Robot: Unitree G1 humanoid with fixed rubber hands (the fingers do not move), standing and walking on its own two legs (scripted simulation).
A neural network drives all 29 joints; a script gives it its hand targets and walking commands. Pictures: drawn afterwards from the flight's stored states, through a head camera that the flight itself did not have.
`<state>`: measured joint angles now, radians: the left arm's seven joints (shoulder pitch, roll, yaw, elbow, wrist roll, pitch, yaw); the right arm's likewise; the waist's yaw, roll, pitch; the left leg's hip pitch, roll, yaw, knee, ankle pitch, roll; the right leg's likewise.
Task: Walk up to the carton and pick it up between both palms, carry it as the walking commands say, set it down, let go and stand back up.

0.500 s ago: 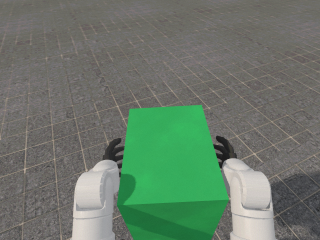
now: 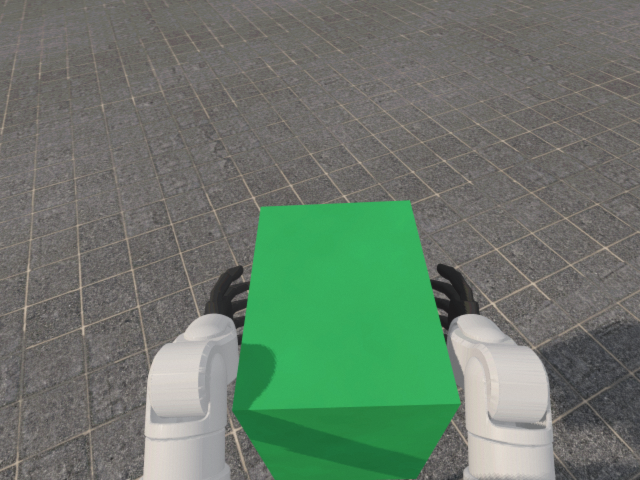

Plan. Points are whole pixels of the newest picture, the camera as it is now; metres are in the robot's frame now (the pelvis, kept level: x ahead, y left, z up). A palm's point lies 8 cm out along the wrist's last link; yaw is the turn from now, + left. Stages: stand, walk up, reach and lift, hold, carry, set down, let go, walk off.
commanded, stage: carry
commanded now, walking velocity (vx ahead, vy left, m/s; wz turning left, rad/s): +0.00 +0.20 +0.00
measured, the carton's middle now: (340, 346) +0.29 -0.01 +0.03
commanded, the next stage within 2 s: none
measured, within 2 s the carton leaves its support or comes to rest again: neither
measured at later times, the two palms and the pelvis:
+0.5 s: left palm (141, 360) +0.25 +0.21 +0.09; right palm (393, 370) +0.24 -0.06 +0.08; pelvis -0.04 +0.09 +0.00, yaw -1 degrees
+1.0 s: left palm (39, 409) +0.21 +0.31 +0.07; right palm (299, 428) +0.19 +0.04 +0.06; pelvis -0.08 +0.19 -0.01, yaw -2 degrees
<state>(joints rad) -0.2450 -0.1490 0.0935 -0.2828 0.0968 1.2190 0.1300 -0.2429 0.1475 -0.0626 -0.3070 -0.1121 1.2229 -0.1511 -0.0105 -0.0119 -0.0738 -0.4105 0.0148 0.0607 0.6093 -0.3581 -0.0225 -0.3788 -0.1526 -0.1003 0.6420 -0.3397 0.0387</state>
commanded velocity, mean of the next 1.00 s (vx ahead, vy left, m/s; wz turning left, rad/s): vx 0.00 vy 0.20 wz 0.00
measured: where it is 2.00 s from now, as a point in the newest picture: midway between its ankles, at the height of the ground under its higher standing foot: outside the picture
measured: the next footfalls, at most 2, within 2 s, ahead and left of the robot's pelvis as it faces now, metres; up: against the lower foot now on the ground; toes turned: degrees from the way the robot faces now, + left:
left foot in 0.02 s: +0.06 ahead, +0.15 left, +0.00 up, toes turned +4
right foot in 0.30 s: +0.00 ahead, -0.02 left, +0.00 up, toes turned -10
